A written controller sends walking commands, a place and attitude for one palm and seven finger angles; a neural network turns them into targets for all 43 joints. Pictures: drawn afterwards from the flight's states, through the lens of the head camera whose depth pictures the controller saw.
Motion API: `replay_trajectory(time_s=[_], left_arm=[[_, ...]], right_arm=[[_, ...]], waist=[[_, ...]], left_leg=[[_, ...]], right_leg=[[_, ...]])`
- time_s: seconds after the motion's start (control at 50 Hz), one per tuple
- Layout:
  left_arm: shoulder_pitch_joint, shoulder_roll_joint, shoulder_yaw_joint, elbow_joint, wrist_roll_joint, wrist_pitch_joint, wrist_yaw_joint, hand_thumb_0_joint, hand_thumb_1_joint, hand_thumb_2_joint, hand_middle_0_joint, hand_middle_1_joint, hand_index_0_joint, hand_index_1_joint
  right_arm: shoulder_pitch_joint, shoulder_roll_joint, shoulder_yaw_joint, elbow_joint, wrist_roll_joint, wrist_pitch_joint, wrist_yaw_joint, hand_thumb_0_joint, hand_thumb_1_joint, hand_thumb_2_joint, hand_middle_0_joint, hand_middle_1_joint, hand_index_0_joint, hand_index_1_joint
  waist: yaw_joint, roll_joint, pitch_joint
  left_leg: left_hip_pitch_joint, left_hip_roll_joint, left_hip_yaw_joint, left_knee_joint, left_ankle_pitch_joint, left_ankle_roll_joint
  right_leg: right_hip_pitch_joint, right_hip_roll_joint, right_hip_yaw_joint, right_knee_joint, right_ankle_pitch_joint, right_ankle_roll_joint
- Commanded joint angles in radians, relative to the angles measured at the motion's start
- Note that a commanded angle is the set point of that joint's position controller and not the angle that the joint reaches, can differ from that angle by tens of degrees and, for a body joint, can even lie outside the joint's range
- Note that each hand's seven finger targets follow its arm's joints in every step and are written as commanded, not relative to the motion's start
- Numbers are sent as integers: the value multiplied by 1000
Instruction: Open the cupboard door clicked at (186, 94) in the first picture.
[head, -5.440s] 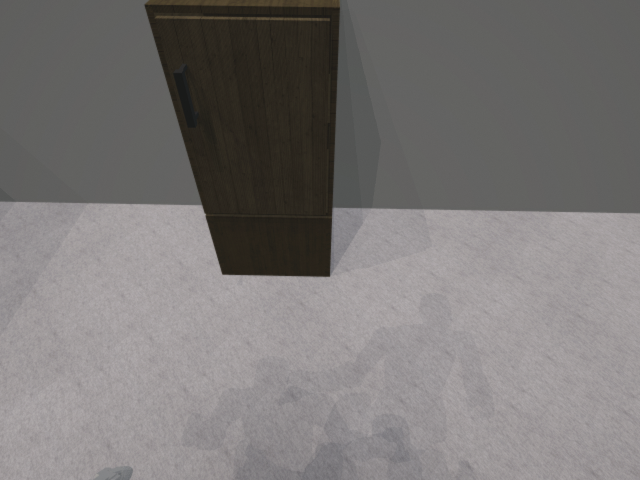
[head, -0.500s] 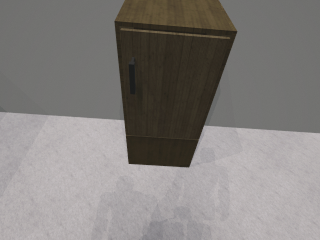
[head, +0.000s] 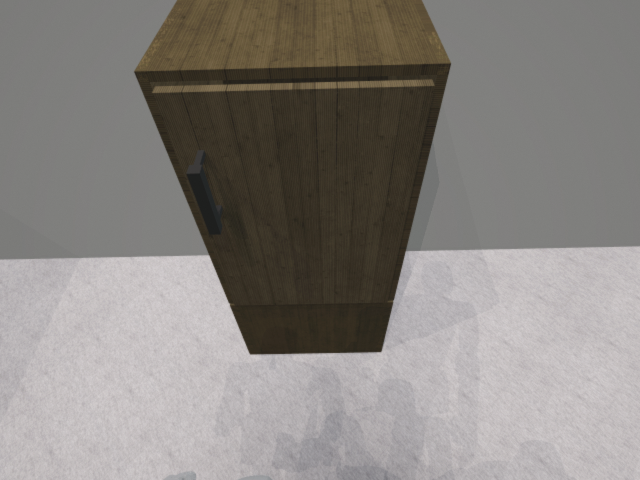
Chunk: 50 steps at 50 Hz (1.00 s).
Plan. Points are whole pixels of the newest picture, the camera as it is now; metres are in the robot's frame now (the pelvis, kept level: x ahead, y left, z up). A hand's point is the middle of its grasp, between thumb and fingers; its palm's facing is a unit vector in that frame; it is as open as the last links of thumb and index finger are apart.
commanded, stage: come to a stop and stand still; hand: left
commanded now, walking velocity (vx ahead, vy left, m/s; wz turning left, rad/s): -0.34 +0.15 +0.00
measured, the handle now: (208, 193) +0.54 +0.21 +0.02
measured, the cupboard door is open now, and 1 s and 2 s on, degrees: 0 0 0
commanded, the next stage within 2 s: look again from close up in 1.48 s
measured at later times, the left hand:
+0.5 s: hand out of the picture +0.00 +0.28 -0.18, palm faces +0.05 -0.98 -0.18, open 7.4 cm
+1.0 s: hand out of the picture -0.04 +0.17 -0.15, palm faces +0.01 -0.97 -0.24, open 7.3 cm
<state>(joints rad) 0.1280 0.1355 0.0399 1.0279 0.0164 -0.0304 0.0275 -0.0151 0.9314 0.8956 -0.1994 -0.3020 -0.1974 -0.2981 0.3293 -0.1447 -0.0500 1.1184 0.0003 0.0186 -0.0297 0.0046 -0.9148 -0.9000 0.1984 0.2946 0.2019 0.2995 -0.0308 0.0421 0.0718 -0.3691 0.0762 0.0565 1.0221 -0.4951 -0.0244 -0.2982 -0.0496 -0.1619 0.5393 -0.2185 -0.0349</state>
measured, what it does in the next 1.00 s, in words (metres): steps on the spot: left foot, then right foot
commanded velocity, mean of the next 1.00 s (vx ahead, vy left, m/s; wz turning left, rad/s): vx -0.02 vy -0.08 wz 0.00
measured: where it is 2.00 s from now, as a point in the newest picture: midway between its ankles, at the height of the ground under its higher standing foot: outside the picture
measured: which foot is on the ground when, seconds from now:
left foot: up 0.00-0.24, down 0.26-0.92, up 0.94-1.00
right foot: down 0.00-0.26, up 0.28-0.90, down 0.92-1.00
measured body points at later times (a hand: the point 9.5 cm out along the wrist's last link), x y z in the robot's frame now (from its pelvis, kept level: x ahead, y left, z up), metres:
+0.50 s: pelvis -0.01 +0.08 +0.02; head +0.02 +0.13 +0.46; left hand +0.00 +0.33 -0.16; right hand +0.07 -0.16 -0.11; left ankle +0.03 +0.15 -0.73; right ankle -0.07 -0.10 -0.62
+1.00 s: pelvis -0.06 -0.01 +0.01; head -0.08 -0.04 +0.46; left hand -0.04 +0.22 -0.13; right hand -0.12 -0.22 -0.17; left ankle +0.00 +0.14 -0.71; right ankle -0.09 -0.08 -0.73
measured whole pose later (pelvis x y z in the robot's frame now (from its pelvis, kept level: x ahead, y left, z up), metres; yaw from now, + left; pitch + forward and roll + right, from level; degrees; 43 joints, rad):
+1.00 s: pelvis -0.06 -0.01 +0.01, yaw -1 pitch -1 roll +2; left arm 0.30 0.12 0.02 1.10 0.02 0.04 0.03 0.00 0.92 0.90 -0.20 -0.30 -0.19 -0.30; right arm 0.38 -0.15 -0.07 1.14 -0.02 0.07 -0.01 0.00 -0.91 -0.90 0.20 0.29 0.20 0.30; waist -0.03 0.04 -0.05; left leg -0.36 0.04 0.05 0.61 -0.33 -0.02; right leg -0.14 -0.01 -0.08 0.43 -0.28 -0.05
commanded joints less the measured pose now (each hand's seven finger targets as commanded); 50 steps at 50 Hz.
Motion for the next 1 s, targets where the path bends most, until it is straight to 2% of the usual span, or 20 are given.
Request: replay_trajectory(time_s=[0.0, 0.14, 0.2, 0.22, 0.24, 0.26, 0.28, 0.34, 0.4, 0.48, 0.58, 0.68, 0.78, 0.82, 0.86, 0.88, 0.9, 0.92, 0.94, 0.98], left_arm=[[67, 178, 45, -46, 7, 26, 20, 0, 900, 900, -200, -300, -200, -300], [11, 215, 57, -101, 18, 46, 20, 0, 900, 900, -200, -300, -200, -300], [1, 211, 56, -106, 10, 56, 17, 0, 900, 900, -200, -300, -200, -300], [46, 166, 45, -105, 2, 65, 13, 0, 900, 900, -200, -300, -200, -300], [108, 98, 30, -113, -4, 73, 12, 0, 900, 900, -200, -300, -200, -300], [95, 127, 33, -112, -1, 81, 19, 0, 900, 900, -200, -300, -200, -300], [98, 139, 41, -104, 2, 88, 16, 0, 900, 900, -200, -300, -200, -300], [144, 165, 54, -50, 12, 83, -4, 0, 900, 900, -200, -300, -200, -300], [194, 170, 59, -27, 9, 88, -8, 0, 900, 900, -200, -300, -200, -300], [204, 163, 62, -20, 9, 99, -10, 0, 900, 900, -200, -300, -200, -300], [219, 150, 60, -2, 10, 109, -14, 0, 900, 900, -200, -300, -200, -300], [210, 132, 41, 8, 9, 108, -20, 0, 900, 900, -200, -300, -200, -300], [216, 82, 14, 23, -1, 89, -13, 0, 900, 900, -200, -300, -200, -300], [283, 66, 12, 51, -5, 80, -7, 0, 900, 900, -200, -300, -200, -300], [354, 86, 12, 80, 1, 65, 2, 0, 900, 900, -200, -300, -200, -300], [333, 132, 14, 71, 11, 54, 9, 0, 900, 900, -200, -300, -200, -300], [261, 188, 17, 46, 10, 50, 14, 0, 900, 900, -200, -300, -200, -300], [173, 189, 13, 10, 9, 55, 19, 0, 900, 900, -200, -300, -200, -300], [116, 163, 11, 0, 5, 45, 24, 0, 900, 900, -200, -300, -200, -300], [97, 99, -3, 6, -4, 30, 22, 0, 900, 900, -200, -300, -200, -300]], right_arm=[[51, -33, -11, -56, -9, 33, 5, 0, -900, -900, 200, 300, 200, 300], [-60, -72, -27, -148, -8, 29, 15, 0, -900, -900, 200, 300, 200, 300], [-4, -89, -26, -139, -12, 10, 18, 0, -900, -900, 200, 300, 200, 300], [5, -145, -33, -141, -17, -3, 17, 0, -900, -900, 200, 300, 200, 300], [-3, -239, -47, -170, -23, -14, 14, 0, -900, -900, 200, 300, 200, 300], [-43, -266, -45, -196, -29, -5, 5, 0, -900, -900, 200, 300, 200, 300], [-106, -240, -37, -207, -31, -9, -7, 0, -900, -900, 200, 300, 200, 300], [-159, -184, -16, -217, -26, -20, -22, 0, -900, -900, 200, 300, 200, 300], [-82, -188, -16, -187, -20, -25, -32, 0, -900, -900, 200, 300, 200, 300], [-17, -176, -21, -150, -16, -26, -41, 0, -900, -900, 200, 300, 200, 300], [24, -172, -22, -118, -17, -25, -40, 0, -900, -900, 200, 300, 200, 300], [10, -175, -29, -98, -22, -16, -23, 0, -900, -900, 200, 300, 200, 300], [17, -188, -37, -68, -31, -6, -5, 0, -900, -900, 200, 300, 200, 300], [9, -182, -40, -57, -31, -3, 0, 0, -900, -900, 200, 300, 200, 300], [13, -135, -34, -45, -20, 1, 3, 0, -900, -900, 200, 300, 200, 300], [39, -68, -21, -44, -8, 6, 4, 0, -900, -900, 200, 300, 200, 300], [20, -15, -5, -60, -7, 12, 10, 0, -900, -900, 200, 300, 200, 300], [6, -41, -11, -62, -17, 21, 12, 0, -900, -900, 200, 300, 200, 300], [24, -43, -15, -49, -20, 32, 16, 0, -900, -900, 200, 300, 200, 300], [76, -38, -12, -8, -23, 38, 16, 0, -900, -900, 200, 300, 200, 300]], waist=[[33, -162, -60], [35, -243, -112], [-8, -216, -148], [-5, -17, -166], [6, 316, -155], [-3, 284, -134], [19, 189, -101], [42, 115, -74], [27, 75, -148], [9, 78, -135], [1, 129, -76], [4, 166, -27], [4, 172, -37], [34, 143, -45], [61, 40, -48], [47, -124, -29], [34, -306, 53], [26, -261, 93], [3, -258, 95], [-20, -229, 142]], left_leg=[[-21, -15, -22, 2, 62, -24], [6, -27, -30, -166, 76, -28], [173, -26, -4, -491, 328, -21], [272, 63, -89, -610, 469, -5], [239, 298, -372, -711, 755, 63], [112, 354, -415, -731, 767, 145], [58, 332, -341, -762, 632, 157], [146, 221, -235, -743, 570, 81], [301, 225, -194, -737, 652, 51], [347, 239, -187, -765, 610, 42], [292, 233, -201, -834, 381, 46], [174, 207, -203, -909, 47, 92], [104, 193, -208, -926, -24, 119], [52, 164, -176, -920, -17, 97], [-14, 90, -95, -813, 0, 43], [-68, 19, -30, -653, 28, 5], [-81, -33, 9, -507, 52, -11], [-32, -33, -29, -358, 47, -1], [-3, -26, -53, -271, 76, 10], [-13, -23, -54, -162, 166, 11]], right_leg=[[22, -301, 165, -192, 626, -150], [77, -286, 166, -130, 583, -144], [36, -221, 136, -19, 350, -62], [-47, -143, 99, 101, 93, -7], [-173, 0, 54, 290, -354, 72], [-122, 29, 180, 450, -426, 63], [-122, 15, 233, 530, -355, 58], [-223, 36, 258, 636, -166, 73], [-249, 52, 271, 670, -112, 95], [-239, 47, 278, 626, -100, 110], [-192, 30, 261, 529, -106, 110], [-114, 10, 181, 381, -155, 86], [32, 32, 91, 142, -249, 51], [143, 51, 64, -2, -188, 37], [272, 21, 84, -226, -57, 32], [238, -124, 267, -351, -229, -10], [48, -272, 440, -492, -480, -66], [-117, -306, 444, -522, -530, -96], [-190, -273, 422, -527, -544, -81], [-176, -182, 301, -474, -322, -56]])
